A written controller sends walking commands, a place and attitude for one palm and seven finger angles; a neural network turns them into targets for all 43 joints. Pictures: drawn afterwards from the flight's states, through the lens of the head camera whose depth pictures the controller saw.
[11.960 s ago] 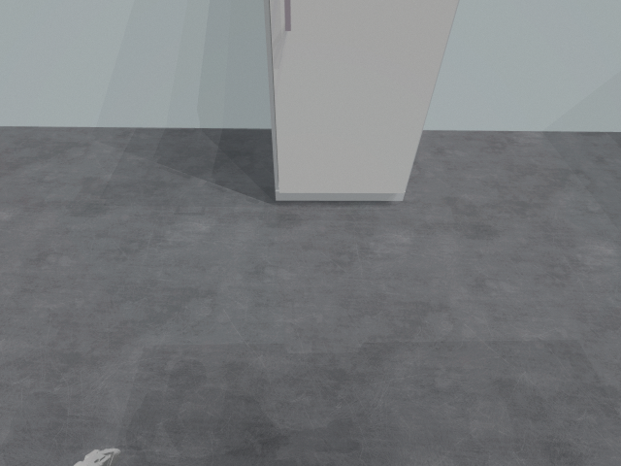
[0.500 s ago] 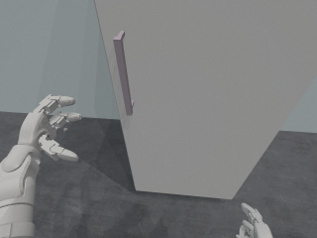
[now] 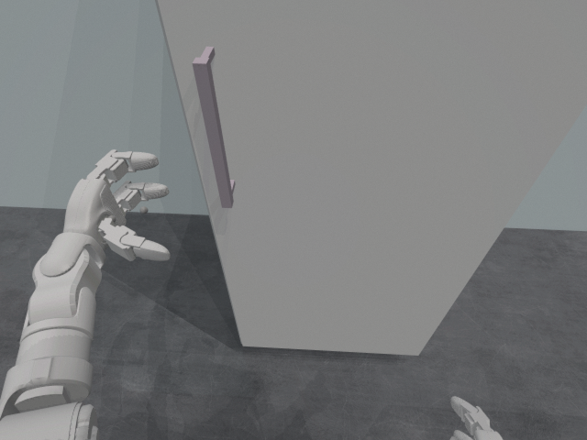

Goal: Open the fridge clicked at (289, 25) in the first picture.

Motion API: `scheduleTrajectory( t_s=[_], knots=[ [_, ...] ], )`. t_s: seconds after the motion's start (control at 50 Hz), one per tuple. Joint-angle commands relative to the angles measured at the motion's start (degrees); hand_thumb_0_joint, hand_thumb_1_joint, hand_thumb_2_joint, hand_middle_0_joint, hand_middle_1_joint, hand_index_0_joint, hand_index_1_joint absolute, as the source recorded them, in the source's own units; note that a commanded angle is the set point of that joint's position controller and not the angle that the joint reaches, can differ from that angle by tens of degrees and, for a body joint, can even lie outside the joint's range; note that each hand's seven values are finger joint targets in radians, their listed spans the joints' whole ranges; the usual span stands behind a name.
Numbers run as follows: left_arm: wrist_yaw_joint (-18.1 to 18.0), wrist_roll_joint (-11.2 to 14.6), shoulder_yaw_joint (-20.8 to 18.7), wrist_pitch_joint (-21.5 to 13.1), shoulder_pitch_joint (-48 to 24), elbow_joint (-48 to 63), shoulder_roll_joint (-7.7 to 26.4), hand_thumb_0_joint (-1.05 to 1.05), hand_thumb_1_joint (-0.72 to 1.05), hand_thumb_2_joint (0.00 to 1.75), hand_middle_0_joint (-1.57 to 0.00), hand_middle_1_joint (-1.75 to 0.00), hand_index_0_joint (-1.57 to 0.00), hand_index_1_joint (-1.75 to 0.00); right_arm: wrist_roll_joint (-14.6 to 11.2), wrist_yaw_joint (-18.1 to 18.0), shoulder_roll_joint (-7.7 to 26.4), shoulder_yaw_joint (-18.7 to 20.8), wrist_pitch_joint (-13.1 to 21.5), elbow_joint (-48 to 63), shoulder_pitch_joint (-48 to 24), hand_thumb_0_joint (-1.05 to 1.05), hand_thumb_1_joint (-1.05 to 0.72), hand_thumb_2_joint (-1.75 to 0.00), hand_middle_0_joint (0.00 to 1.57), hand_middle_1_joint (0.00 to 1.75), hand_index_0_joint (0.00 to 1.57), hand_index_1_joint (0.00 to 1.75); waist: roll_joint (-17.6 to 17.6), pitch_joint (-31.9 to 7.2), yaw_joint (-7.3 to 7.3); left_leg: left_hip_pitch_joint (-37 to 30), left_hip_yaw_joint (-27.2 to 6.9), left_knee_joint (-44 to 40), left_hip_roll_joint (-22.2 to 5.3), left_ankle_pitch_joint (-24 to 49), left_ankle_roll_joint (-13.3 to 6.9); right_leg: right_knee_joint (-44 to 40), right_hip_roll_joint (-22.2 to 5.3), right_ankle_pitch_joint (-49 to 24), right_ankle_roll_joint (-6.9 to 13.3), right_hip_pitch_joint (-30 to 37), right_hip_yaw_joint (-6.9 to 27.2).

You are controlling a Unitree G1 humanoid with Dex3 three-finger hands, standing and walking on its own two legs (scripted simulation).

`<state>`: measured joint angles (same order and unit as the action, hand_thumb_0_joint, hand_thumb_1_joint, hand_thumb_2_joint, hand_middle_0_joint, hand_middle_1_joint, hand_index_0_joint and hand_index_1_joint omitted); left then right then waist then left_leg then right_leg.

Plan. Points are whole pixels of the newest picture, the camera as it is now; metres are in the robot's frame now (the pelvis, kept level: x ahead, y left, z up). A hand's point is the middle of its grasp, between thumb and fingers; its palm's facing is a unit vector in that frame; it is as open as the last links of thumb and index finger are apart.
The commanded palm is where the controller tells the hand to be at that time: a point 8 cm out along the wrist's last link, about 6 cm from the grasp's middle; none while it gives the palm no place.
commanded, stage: move the hooked fingers beside the handle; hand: left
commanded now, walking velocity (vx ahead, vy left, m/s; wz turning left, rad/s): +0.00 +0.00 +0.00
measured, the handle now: (219, 137) +0.50 +0.13 +0.17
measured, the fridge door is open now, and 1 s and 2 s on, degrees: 0 0 0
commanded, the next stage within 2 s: feel for the door with the fingertips in 1.30 s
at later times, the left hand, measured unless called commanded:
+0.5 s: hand (177, 184) +0.43 +0.19 +0.14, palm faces -0.02 -1.00 +0.00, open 14.0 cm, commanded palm +0.41 +0.24 +0.13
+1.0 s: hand (175, 183) +0.43 +0.19 +0.13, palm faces -0.01 -1.00 +0.00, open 14.0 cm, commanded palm +0.40 +0.24 +0.13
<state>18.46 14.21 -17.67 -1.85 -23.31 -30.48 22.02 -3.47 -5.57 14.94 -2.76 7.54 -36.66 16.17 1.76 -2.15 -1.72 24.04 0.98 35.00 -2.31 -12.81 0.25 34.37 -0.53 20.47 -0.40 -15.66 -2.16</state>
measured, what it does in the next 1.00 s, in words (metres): stands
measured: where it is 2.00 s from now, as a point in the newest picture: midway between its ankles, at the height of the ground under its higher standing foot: outside the picture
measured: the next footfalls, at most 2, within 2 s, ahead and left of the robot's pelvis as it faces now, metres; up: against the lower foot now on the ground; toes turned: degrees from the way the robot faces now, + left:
none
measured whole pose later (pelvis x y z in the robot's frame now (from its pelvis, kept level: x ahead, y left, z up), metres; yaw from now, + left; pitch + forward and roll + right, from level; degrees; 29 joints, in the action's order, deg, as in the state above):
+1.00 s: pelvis +0.01 +0.00 -0.01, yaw -1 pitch +5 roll -1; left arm 14.8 11.9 -16.6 -7.4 -33.9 -43.0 21.6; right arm -3.4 -4.2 15.1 -1.2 2.2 -37.3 18.3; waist 1.6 -3.5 -3.3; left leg 28.6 1.1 38.4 -2.9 -15.1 0.5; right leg 37.2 0.0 22.4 -0.2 -20.2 -1.7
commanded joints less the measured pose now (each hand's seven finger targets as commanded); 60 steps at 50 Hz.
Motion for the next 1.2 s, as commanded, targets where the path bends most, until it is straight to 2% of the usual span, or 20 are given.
scheduleTrajectory(
  t_s=[0.0,0.02,0.04,0.1,0.12,0.14,0.2,0.22,0.28,0.38,0.42,0.48,0.54,0.64,0.72,0.86,0.92,0.98,1.12,1.18],
  knots=[
    [-0.52,0.74,-3.06,-5.04,-24.22,12.53,13.17,0.0,-0.5,0.3,-0.3,-1.2,-0.3,-1.2,-0.25,-0.59,7.77,3.47,2.24,8.15,-3.22,0.0,-0.9,-0.9,0.2,0.3,0.2,0.3,2.4,-14.45,0.34,-15.73,-1.72,-3.19,1.78,6.87,-2.08,-5.68,2.05,-13.77,1.12,-5.72,-0.5],
    [-0.54,0.96,-2.88,-5.42,-23.85,12.15,13.03,0.0,-0.5,0.3,-0.3,-1.2,-0.3,-1.2,-0.18,-0.61,7.83,3.56,2.17,8.05,-2.8,0.0,-0.9,-0.9,0.2,0.3,0.2,0.3,-0.29,-14.74,0.28,-15.03,-1.48,-2.73,1.81,7.36,-2.46,-5.73,2.03,-14.52,0.94,-4.77,-0.41],
    [-0.66,0.8,-4.45,-5.36,-23.38,10.98,14.62,0.0,-0.5,0.3,-0.3,-1.2,-0.3,-1.2,-0.21,-0.64,8.07,3.74,1.98,7.88,-2.75,0.0,-0.9,-0.9,0.2,0.3,0.2,0.3,0.68,-14.9,0.61,-14.89,-1.3,-2.75,1.76,7.22,-2.36,-5.63,1.98,-14.78,0.89,-5.2,-0.12],
    [-0.76,0.45,-1.08,-5.34,-28.3,8.86,11.73,0.0,-0.5,0.3,-0.3,-1.2,-0.3,-1.2,-0.3,-0.7,8.0,3.59,1.65,7.18,-2.29,0.0,-0.9,-0.9,0.2,0.3,0.2,0.3,1.73,-13.16,-0.69,-14.87,-1.88,-3.05,1.75,4.35,-2.13,-5.86,2.12,-11.24,0.97,-8.1,-0.49],
    [-0.96,0.38,-0.92,-5.52,-28.92,7.63,11.88,0.0,-0.5,0.3,-0.3,-1.2,-0.3,-1.2,-0.24,-0.78,8.25,3.67,1.47,6.73,-1.67,0.0,-0.9,-0.9,0.2,0.3,0.2,0.3,-1.23,-13.0,-1.19,-14.27,-1.8,-2.66,1.69,4.64,-2.51,-6.03,2.11,-11.38,0.88,-7.57,-0.44],
    [-1.15,0.26,-2.64,-5.49,-28.67,6.59,13.63,0.0,-0.5,0.3,-0.3,-1.2,-0.3,-1.2,-0.25,-0.73,8.39,3.84,1.37,6.7,-1.7,0.0,-0.9,-0.9,0.2,0.3,0.2,0.3,0.01,-14.01,-0.45,-13.97,-1.62,-2.61,1.77,4.44,-2.38,-5.87,1.95,-11.41,0.84,-7.59,-0.09],
    [-1.44,-0.23,-0.8,-6.31,-31.95,5.98,11.82,0.0,-0.5,0.3,-0.3,-1.2,-0.3,-1.2,-0.14,-0.48,8.16,3.85,1.01,6.46,-1.17,0.0,-0.9,-0.9,0.2,0.3,0.2,0.3,1.73,-15.2,-0.73,-15.29,-2.1,-2.24,1.75,5.59,-2.09,-5.12,1.99,-12.1,1.15,-8.25,-0.45],
    [-1.77,-0.36,-0.95,-6.68,-31.44,4.92,12.19,0.0,-0.5,0.3,-0.3,-1.2,-0.3,-1.2,-0.04,-0.49,8.3,3.9,0.77,6.27,-0.77,0.0,-0.9,-0.9,0.2,0.3,0.2,0.3,-0.27,-15.71,-0.95,-14.68,-1.86,-1.76,1.74,6.13,-2.4,-5.11,1.96,-12.6,1.05,-7.34,-0.31],
    [-2.53,-0.88,-0.37,-7.48,-35.49,3.46,11.98,0.0,-0.5,0.3,-0.3,-1.2,-0.3,-1.2,-0.04,-0.14,8.31,3.96,0.39,5.88,-0.38,0.0,-0.9,-0.9,0.2,0.3,0.2,0.3,2.34,-15.92,-1.25,-15.03,-2.2,-1.7,1.69,5.12,-2.01,-4.63,2.02,-11.52,1.14,-9.15,-0.31],
    [-3.63,-1.71,-0.32,-8.37,-37.74,-0.47,11.74,0.0,-0.5,0.3,-0.3,-1.2,-0.3,-1.2,0.21,0.37,8.41,4.15,-0.43,5.46,0.85,0.0,-0.9,-0.9,0.2,0.3,0.2,0.3,1.79,-16.63,-1.45,-14.25,-1.98,-0.88,1.69,6.22,-2.06,-3.78,2.03,-13.06,1.04,-9.65,-0.29],
    [-4.06,-1.98,-1.62,-8.84,-38.47,-3.96,13.62,0.0,-0.5,0.3,-0.3,-1.2,-0.3,-1.2,0.36,0.3,8.77,4.11,-1.02,4.88,1.81,0.0,-0.9,-0.9,0.2,0.3,0.2,0.3,-1.65,-15.68,-1.65,-11.9,-1.95,-0.69,1.68,5.6,-2.34,-3.85,2.07,-12.43,0.98,-8.75,-0.23],
    [-4.11,-2.7,-0.57,-9.94,-41.97,-4.31,12.75,0.0,-0.5,0.3,-0.3,-1.2,-0.3,-1.2,0.33,0.62,8.57,4.35,-1.45,4.86,2.43,0.0,-0.9,-0.9,0.2,0.3,0.2,0.3,1.81,-17.68,-2.05,-13.37,-1.78,0.05,1.64,7.31,-2.09,-2.84,2.07,-14.4,1.05,-9.9,-0.04],
    [-4.01,-2.52,-3.16,-10.96,-37.23,-3.5,14.68,0.0,-0.5,0.3,-0.3,-1.2,-0.3,-1.2,0.45,0.95,8.75,4.69,-1.88,5.76,2.74,0.0,-0.9,-0.9,0.2,0.3,0.2,0.3,0.62,-21.36,-0.61,-13.74,-1.48,0.53,1.58,10.13,-2.18,-2.12,2.14,-17.68,1.06,-7.2,0.19],
    [-3.41,-2.0,-2.67,-10.19,-33.9,-2.79,13.69,0.0,-0.5,0.3,-0.3,-1.2,-0.3,-1.2,0.13,1.09,8.72,4.87,-2.72,6.63,2.53,0.0,-0.9,-0.9,0.2,0.3,0.2,0.3,-0.79,-18.68,-0.46,-11.69,-0.78,0.36,1.6,9.66,-2.51,-2.26,2.42,-18.6,0.84,-7.03,0.07],
    [-3.61,-1.58,-1.19,-9.98,-37.04,0.16,12.55,0.0,-0.5,0.3,-0.3,-1.2,-0.3,-1.2,0.01,0.72,8.53,4.87,-3.06,6.5,2.76,0.0,-0.9,-0.9,0.2,0.3,0.2,0.3,-0.04,-18.05,-1.75,-12.34,-0.91,0.53,1.66,8.74,-2.69,-2.75,2.49,-17.0,0.83,-7.8,-0.03],
    [-3.9,-1.71,-2.78,-10.08,-35.37,1.05,13.98,0.0,-0.5,0.3,-0.3,-1.2,-0.3,-1.2,0.09,0.53,8.42,4.83,-2.9,6.02,2.11,0.0,-0.9,-0.9,0.2,0.3,0.2,0.3,2.01,-19.76,-1.01,-14.04,-1.01,0.55,1.71,9.8,-2.43,-2.61,2.47,-18.41,0.96,-7.49,0.25],
    [-3.32,-1.39,-1.29,-9.33,-34.43,-0.13,12.42,0.0,-0.5,0.3,-0.3,-1.2,-0.3,-1.2,-0.14,0.42,8.4,4.75,-3.07,6.19,1.99,0.0,-0.9,-0.9,0.2,0.3,0.2,0.3,-0.6,-17.86,-1.62,-12.61,-0.79,0.79,1.87,9.52,-2.77,-2.91,2.42,-18.64,0.84,-7.02,0.12],
    [-3.19,-1.4,-0.41,-8.47,-35.78,-0.89,11.62,0.0,-0.5,0.3,-0.3,-1.2,-0.3,-1.2,-0.23,0.53,8.39,4.62,-3.26,6.44,1.45,0.0,-0.9,-0.9,0.2,0.3,0.2,0.3,0.52,-16.41,-1.72,-12.39,-1.15,0.35,1.76,8.06,-2.46,-3.0,2.41,-16.98,0.84,-9.01,-0.05],
    [-4.13,-1.35,-1.0,-9.41,-37.64,0.04,12.27,0.0,-0.5,0.3,-0.3,-1.2,-0.3,-1.2,0.01,0.43,8.46,4.58,-3.34,6.56,1.44,0.0,-0.9,-0.9,0.2,0.3,0.2,0.3,-0.71,-18.2,-1.91,-12.93,-1.26,1.1,1.96,8.28,-2.69,-2.81,2.32,-16.81,0.83,-8.27,0.09],
    [-4.25,-1.88,-0.27,-9.53,-38.7,0.36,11.75,0.0,-0.5,0.3,-0.3,-1.2,-0.3,-1.2,-0.01,0.59,8.2,4.37,-3.37,6.62,0.87,0.0,-0.9,-0.9,0.2,0.3,0.2,0.3,2.33,-18.64,-1.69,-13.73,-1.49,0.96,1.95,8.67,-2.24,-2.42,2.19,-17.19,0.97,-9.01,0.11]
  ],
)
